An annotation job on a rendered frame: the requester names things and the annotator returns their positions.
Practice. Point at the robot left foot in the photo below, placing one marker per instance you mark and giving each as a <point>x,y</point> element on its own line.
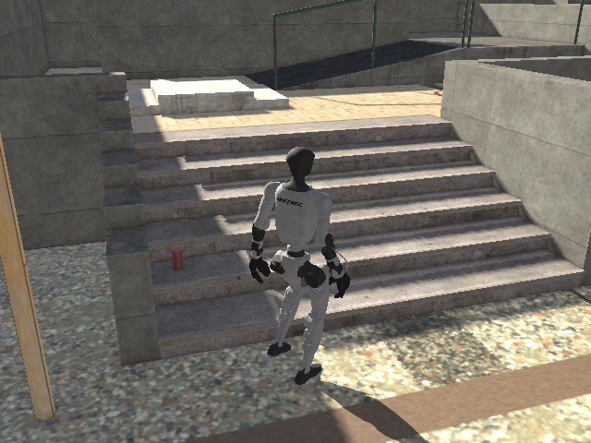
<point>275,350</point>

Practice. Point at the robot right forearm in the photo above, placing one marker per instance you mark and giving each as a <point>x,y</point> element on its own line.
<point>332,260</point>

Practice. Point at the left robot upper arm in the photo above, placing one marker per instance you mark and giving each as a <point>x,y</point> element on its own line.
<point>262,222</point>

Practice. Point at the robot left forearm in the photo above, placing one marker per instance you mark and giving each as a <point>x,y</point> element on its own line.
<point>257,242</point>

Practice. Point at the left robot hand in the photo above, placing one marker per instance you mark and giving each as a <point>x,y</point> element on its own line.
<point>262,267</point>

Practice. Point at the right robot hand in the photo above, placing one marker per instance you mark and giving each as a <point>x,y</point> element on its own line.
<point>342,284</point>

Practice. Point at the robot left shin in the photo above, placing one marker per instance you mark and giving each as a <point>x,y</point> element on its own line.
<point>287,315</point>

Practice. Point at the right robot upper arm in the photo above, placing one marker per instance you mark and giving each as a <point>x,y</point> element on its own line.
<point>323,203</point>

